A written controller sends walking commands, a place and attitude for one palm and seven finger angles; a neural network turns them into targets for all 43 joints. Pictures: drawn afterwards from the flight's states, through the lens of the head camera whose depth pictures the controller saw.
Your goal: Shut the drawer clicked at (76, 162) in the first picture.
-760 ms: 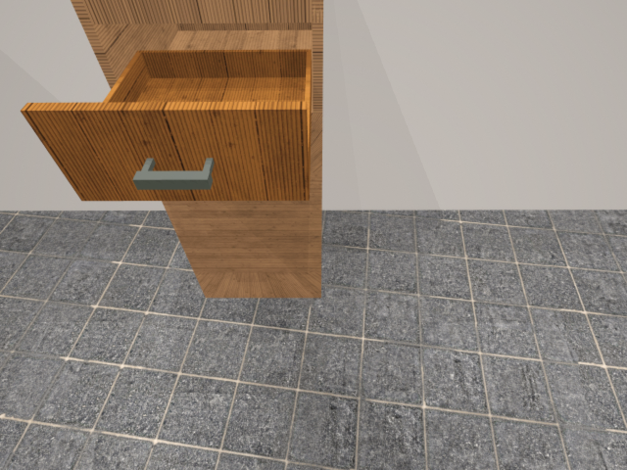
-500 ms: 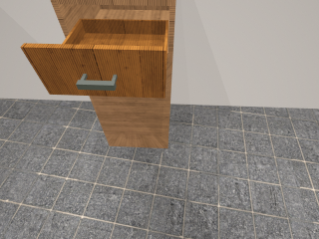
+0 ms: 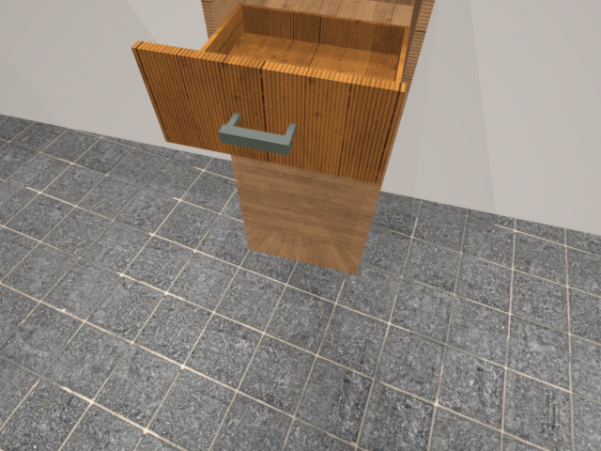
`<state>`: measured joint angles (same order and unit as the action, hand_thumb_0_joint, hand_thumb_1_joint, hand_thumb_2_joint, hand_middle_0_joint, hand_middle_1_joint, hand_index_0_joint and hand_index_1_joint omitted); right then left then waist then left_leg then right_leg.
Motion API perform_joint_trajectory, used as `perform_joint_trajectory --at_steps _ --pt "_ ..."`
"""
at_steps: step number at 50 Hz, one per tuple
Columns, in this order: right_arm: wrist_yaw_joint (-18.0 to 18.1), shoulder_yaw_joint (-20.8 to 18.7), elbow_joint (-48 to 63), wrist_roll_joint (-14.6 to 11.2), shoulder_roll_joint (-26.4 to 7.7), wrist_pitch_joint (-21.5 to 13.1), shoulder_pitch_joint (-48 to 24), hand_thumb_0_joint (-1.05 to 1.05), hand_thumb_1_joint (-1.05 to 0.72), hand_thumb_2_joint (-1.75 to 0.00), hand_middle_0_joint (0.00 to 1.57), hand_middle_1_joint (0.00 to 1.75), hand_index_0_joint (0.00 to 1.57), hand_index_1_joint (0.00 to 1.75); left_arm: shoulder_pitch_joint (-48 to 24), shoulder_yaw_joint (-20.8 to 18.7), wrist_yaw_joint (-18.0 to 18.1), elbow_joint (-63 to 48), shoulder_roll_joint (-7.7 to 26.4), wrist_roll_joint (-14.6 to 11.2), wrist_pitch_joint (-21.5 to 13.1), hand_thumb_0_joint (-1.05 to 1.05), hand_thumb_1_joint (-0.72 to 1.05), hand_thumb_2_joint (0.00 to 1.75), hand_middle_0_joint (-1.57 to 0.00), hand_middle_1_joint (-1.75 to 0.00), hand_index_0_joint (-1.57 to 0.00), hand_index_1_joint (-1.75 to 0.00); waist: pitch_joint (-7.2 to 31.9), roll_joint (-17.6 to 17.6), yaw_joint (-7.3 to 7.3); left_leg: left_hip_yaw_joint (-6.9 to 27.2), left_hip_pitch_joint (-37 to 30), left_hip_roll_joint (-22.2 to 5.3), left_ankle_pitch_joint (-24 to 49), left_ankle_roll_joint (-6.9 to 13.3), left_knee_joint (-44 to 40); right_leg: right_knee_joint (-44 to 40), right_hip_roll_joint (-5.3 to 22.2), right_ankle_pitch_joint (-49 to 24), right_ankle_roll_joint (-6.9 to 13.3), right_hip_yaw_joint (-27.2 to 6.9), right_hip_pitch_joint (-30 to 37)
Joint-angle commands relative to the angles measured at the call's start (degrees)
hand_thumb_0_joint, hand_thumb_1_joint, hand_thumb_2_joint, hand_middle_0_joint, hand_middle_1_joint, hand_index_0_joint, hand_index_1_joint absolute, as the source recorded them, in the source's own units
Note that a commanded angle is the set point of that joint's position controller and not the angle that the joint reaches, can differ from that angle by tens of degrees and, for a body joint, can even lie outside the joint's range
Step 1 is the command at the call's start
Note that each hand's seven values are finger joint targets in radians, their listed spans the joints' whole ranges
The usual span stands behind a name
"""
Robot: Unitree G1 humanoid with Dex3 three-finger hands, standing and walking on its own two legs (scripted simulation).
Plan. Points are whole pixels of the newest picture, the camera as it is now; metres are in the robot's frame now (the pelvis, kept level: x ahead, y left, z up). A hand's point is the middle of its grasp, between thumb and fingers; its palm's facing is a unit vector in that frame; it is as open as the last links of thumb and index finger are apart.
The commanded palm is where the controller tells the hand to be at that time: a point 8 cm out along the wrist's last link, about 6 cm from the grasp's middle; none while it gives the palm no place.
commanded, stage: stand and wait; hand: left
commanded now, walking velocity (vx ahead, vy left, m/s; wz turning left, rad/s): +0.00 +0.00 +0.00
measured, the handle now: (259, 132) +0.53 +0.09 +0.11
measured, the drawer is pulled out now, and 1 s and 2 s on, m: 0.27 0.27 0.27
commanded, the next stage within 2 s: turn or walk to find it in 0.28 s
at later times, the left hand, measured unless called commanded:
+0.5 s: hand out of the picture +0.06 +0.16 -0.18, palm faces +0.06 -0.97 -0.23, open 7.3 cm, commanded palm none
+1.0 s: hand out of the picture +0.02 +0.15 -0.17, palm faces +0.06 -0.98 -0.21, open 7.4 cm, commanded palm none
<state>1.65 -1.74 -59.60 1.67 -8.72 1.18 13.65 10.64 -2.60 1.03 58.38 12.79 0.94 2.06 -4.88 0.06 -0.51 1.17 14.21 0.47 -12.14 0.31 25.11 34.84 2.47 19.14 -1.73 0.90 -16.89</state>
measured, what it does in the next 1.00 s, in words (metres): steps on the spot: right foot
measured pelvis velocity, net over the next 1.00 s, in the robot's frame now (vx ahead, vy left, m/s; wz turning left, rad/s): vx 0.01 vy -0.03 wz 0.03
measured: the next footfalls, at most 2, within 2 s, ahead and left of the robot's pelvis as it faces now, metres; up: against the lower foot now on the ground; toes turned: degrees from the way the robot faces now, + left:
right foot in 0.02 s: +0.03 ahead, -0.14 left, +0.00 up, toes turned -1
right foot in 2.00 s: -0.02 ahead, -0.16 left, +0.00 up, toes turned -11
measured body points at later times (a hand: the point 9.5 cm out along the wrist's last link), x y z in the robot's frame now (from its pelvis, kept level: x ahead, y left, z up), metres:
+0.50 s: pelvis +0.02 -0.03 -0.01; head +0.06 -0.04 +0.44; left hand +0.06 +0.21 -0.16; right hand +0.04 -0.26 -0.17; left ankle +0.01 +0.12 -0.74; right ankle +0.00 -0.14 -0.74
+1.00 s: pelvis +0.01 -0.03 +0.00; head +0.04 -0.03 +0.45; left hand +0.02 +0.20 -0.16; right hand +0.04 -0.25 -0.16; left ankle +0.01 +0.12 -0.74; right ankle -0.01 -0.14 -0.74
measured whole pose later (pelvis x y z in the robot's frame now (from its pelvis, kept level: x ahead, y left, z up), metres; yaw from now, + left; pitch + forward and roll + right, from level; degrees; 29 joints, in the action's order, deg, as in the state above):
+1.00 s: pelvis +0.01 -0.03 +0.00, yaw +2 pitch -2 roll +0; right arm 1.9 -1.1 -64.0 1.0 -9.1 0.9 12.2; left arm 12.8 -1.5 1.4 63.7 9.3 0.4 0.8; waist -5.1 -0.4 -0.3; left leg 3.5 9.4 -1.1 -13.1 -2.3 24.2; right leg 24.7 0.5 15.4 0.5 2.4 -7.5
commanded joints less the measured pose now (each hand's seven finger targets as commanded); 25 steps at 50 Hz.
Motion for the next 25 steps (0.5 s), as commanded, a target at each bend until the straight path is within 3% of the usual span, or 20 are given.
perform_joint_trajectory --at_steps 1,2,3,4,5,7,9,12,14,17,19,25 --pt "-0.30 -1.44 2.71 -1.50 -4.52 -0.45 2.82 0.00 -0.90 -0.90 0.20 0.30 0.20 0.30 5.98 -1.17 1.02 0.11 8.54 0.26 -2.62 0.00 0.90 0.90 -0.20 -0.30 -0.20 -0.30 3.83 8.68 0.01 0.06 3.66 -0.90 -6.80 -0.88 4.13 -19.05 12.80 -9.32 6.26 -15.19 6.78" --pt "-0.62 -1.55 2.12 -1.19 -4.61 -0.05 3.35 0.00 -0.90 -0.90 0.20 0.30 0.20 0.30 3.69 -1.05 0.93 -0.33 9.86 0.15 -2.55 0.00 0.90 0.90 -0.20 -0.30 -0.20 -0.30 2.27 8.29 -0.90 -0.39 -0.14 -0.80 -8.12 -1.05 5.23 -20.39 15.36 -6.54 8.75 -15.92 1.99" --pt "-0.99 -1.54 0.98 -0.87 -4.29 -0.22 4.73 0.00 -0.90 -0.90 0.20 0.30 0.20 0.30 1.55 -0.65 0.72 -0.52 9.61 0.45 -2.15 0.00 0.90 0.90 -0.20 -0.30 -0.20 -0.30 1.76 2.90 -2.32 -0.10 -5.07 -0.40 -4.70 -0.71 3.50 -18.40 12.95 -1.29 7.97 -13.27 -2.81" --pt "-0.73 -1.31 0.18 -0.70 -4.06 -0.15 4.46 0.00 -0.90 -0.90 0.20 0.30 0.20 0.30 1.18 -0.46 0.79 -0.06 7.64 0.15 -2.51 0.00 0.90 0.90 -0.20 -0.30 -0.20 -0.30 2.88 8.88 -2.02 0.37 -5.83 -1.35 1.99 -0.59 3.19 -16.48 7.61 -7.06 6.35 -10.59 -2.09" --pt "-0.43 -1.40 -0.28 -0.83 -5.46 -0.42 4.29 0.00 -0.90 -0.90 0.20 0.30 0.20 0.30 1.78 -0.30 0.94 0.49 6.18 -0.17 -2.83 0.00 0.90 0.90 -0.20 -0.30 -0.20 -0.30 3.43 9.73 -1.67 0.86 -5.82 -2.51 6.79 -0.42 2.53 -14.66 6.42 -15.17 5.44 -8.36 1.11" --pt "-0.19 -1.47 -0.87 -1.12 -5.80 -0.85 3.19 0.00 -0.90 -0.90 0.20 0.30 0.20 0.30 3.27 0.02 1.21 1.39 5.51 -0.52 -2.92 0.00 0.90 0.90 -0.20 -0.30 -0.20 -0.30 3.79 8.14 -0.94 1.37 -6.94 -4.07 11.13 -0.37 0.45 -12.91 4.76 -21.15 4.32 -6.34 3.44" --pt "0.12 -1.26 -1.37 -1.13 -6.32 -1.08 2.64 0.00 -0.90 -0.90 0.20 0.30 0.20 0.30 4.45 -0.02 1.35 2.03 4.94 -0.60 -2.87 0.00 0.90 0.90 -0.20 -0.30 -0.20 -0.30 4.44 4.18 -0.65 1.65 -7.37 -4.89 13.88 -0.39 0.03 -12.08 4.27 -23.95 3.82 -5.90 5.41" --pt "0.41 -1.13 -2.13 -1.18 -6.11 -1.11 1.79 0.00 -0.90 -0.90 0.20 0.30 0.20 0.30 5.33 -0.09 1.44 2.59 4.22 -0.57 -2.78 0.00 0.90 0.90 -0.20 -0.30 -0.20 -0.30 3.97 0.91 -0.20 1.44 -8.05 -5.51 13.81 -0.27 -0.98 -12.62 3.39 -22.26 3.70 -5.49 5.96" --pt "0.50 -0.93 -2.41 -1.07 -5.90 -1.06 2.02 0.00 -0.90 -0.90 0.20 0.30 0.20 0.30 5.19 -0.12 1.38 2.96 4.21 -0.60 -2.75 0.00 0.90 0.90 -0.20 -0.30 -0.20 -0.30 4.35 -0.90 -0.36 1.30 -7.86 -5.62 13.42 -0.40 -1.28 -13.00 3.49 -22.49 3.81 -5.60 7.04" --pt "0.56 -1.10 -2.20 -1.13 -6.00 -0.69 1.79 0.00 -0.90 -0.90 0.20 0.30 0.20 0.30 5.14 -0.79 1.45 2.70 4.57 -0.52 -2.48 0.00 0.90 0.90 -0.20 -0.30 -0.20 -0.30 3.64 -0.13 -0.05 1.43 -6.27 -5.46 13.85 -0.48 -0.36 -11.76 3.87 -23.42 3.95 -4.14 8.17" --pt "0.53 -1.26 -1.93 -1.02 -6.37 -0.48 1.69 0.00 -0.90 -0.90 0.20 0.30 0.20 0.30 4.84 -1.24 1.43 2.25 5.02 -0.55 -2.15 0.00 0.90 0.90 -0.20 -0.30 -0.20 -0.30 3.46 -1.37 0.06 1.93 -4.85 -5.40 13.90 -0.42 0.25 -10.66 4.32 -22.52 4.12 -3.62 8.48" --pt "0.33 -1.79 -0.78 -1.01 -6.06 0.04 1.42 0.00 -0.90 -0.90 0.20 0.30 0.20 0.30 4.04 -2.17 1.39 0.76 5.75 -0.39 -1.66 0.00 0.90 0.90 -0.20 -0.30 -0.20 -0.30 3.49 2.10 0.22 1.91 -2.79 -3.60 11.04 -0.56 4.11 -10.94 6.82 -19.83 5.95 -4.20 7.82"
